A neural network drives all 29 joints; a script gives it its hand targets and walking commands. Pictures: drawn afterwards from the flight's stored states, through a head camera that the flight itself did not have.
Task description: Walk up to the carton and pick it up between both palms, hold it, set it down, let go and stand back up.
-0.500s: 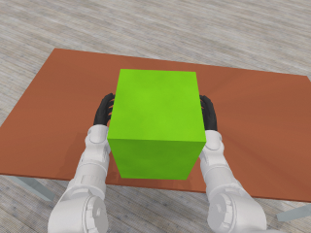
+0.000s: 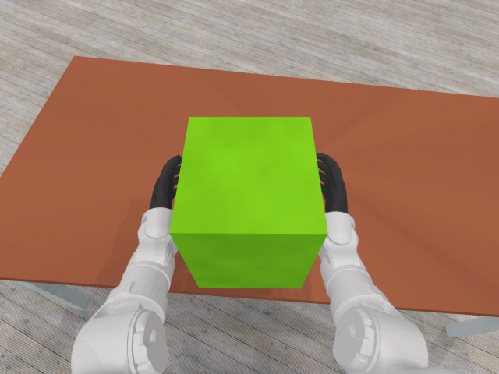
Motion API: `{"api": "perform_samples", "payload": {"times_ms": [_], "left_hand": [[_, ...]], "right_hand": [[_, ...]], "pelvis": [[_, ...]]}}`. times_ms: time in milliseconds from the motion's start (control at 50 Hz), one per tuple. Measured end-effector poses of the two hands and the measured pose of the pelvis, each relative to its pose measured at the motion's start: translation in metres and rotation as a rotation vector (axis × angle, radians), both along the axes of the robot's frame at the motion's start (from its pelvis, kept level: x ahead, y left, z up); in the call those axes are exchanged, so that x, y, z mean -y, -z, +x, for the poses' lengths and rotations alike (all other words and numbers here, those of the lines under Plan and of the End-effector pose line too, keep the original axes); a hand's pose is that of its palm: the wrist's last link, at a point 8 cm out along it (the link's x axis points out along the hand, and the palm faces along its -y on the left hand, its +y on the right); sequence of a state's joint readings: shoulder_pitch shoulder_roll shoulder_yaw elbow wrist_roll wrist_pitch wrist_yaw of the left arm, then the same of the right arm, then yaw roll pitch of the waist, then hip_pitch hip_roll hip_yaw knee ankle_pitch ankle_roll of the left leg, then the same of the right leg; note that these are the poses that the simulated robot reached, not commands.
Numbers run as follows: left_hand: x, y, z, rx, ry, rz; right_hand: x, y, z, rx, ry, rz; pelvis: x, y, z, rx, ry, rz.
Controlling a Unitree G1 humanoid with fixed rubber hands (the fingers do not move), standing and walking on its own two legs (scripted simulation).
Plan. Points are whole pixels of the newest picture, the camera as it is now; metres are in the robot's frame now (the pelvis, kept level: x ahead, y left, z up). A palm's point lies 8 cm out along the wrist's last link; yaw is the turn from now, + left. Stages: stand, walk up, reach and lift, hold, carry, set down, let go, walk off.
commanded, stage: set down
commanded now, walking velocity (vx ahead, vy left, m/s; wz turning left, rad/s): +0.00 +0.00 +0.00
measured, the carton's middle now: (249, 209) +0.38 -0.02 -0.02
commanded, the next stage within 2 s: none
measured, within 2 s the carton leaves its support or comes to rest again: neither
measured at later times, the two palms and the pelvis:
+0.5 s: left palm (171, 206) +0.39 +0.12 -0.02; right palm (333, 210) +0.38 -0.16 -0.01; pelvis -0.01 +0.00 -0.01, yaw +0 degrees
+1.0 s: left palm (172, 215) +0.39 +0.13 -0.05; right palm (328, 217) +0.37 -0.16 -0.03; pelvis -0.02 +0.00 -0.02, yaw +0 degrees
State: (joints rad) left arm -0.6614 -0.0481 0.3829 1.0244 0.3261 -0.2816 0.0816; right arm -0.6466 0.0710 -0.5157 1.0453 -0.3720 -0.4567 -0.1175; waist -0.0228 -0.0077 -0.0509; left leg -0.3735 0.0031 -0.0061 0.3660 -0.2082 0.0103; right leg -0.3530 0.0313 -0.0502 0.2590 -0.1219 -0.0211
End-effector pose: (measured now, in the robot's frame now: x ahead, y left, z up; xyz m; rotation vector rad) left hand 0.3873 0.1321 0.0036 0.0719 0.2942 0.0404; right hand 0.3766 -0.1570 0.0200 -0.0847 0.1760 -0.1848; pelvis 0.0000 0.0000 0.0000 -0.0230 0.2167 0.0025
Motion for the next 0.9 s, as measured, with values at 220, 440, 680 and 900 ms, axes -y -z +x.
{"api": "perform_samples", "payload": {"times_ms": [220, 440, 680, 900], "left_hand": [[0.0, 0.013, 0.003, -0.015, 0.003, 0.008], [0.006, 0.024, 0.005, -0.04, 0.018, 0.006], [0.007, 0.038, 0.004, -0.047, 0.014, 0.01], [0.006, 0.051, 0.002, -0.043, -0.002, -0.006]], "right_hand": [[0.0, 0.012, 0.002, -0.017, 0.004, 0.001], [0.005, 0.024, -0.001, -0.044, 0.018, -0.007], [0.007, 0.037, 0.0, -0.054, 0.013, -0.005], [0.006, 0.051, 0.0, -0.051, 0.004, 0.0]], "pelvis": [[0.0, 0.003, -0.004, -0.065, -0.006, 0.0], [-0.001, 0.005, -0.009, -0.111, -0.003, 0.001], [-0.001, 0.009, -0.012, -0.163, 0.006, 0.003], [0.0, 0.015, -0.015, -0.215, 0.0, -0.001]]}}
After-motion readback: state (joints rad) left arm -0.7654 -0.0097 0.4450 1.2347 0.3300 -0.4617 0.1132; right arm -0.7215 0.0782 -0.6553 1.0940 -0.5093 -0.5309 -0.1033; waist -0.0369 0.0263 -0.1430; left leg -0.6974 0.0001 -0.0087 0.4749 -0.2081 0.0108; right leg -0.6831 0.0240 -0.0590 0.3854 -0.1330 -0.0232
